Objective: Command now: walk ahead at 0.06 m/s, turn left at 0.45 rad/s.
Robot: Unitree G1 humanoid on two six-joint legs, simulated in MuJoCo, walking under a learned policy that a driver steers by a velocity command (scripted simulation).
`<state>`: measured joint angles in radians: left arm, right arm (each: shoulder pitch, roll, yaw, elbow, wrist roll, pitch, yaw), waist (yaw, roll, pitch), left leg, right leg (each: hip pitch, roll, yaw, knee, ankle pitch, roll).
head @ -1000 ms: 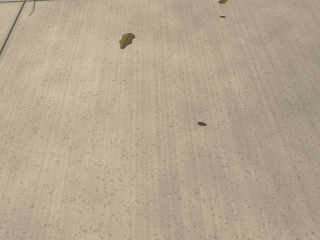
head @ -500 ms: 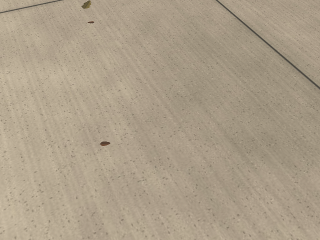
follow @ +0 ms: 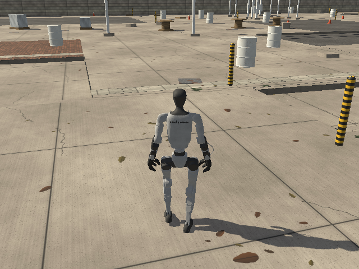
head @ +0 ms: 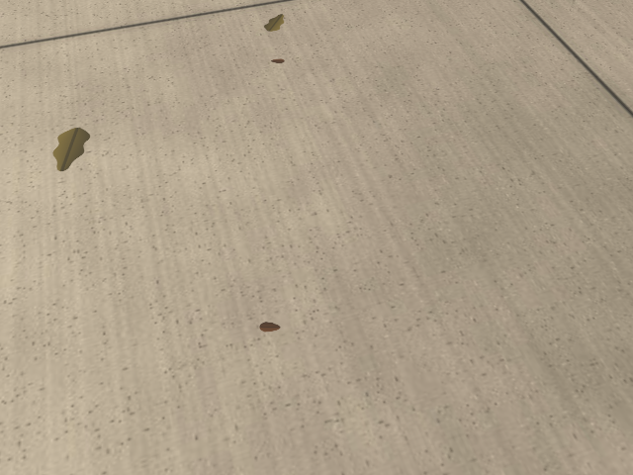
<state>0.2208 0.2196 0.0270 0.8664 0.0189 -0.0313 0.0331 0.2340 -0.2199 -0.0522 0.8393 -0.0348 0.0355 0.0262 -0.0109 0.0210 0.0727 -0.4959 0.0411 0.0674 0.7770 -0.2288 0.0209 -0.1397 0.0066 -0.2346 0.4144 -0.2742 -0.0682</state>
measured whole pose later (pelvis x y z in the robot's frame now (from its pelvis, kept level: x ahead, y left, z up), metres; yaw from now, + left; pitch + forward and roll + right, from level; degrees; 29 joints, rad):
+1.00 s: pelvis +0.02 -0.01 +0.00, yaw +35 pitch +0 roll +0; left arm 0.22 0.29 0.05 0.74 0.02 0.02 0.01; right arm 0.15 -0.29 -0.06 0.72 0.00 0.08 0.05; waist 0.02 -0.01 0.08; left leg -0.28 -0.02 0.04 0.65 -0.40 -0.01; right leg -0.22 -0.08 -0.18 0.53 -0.30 -0.01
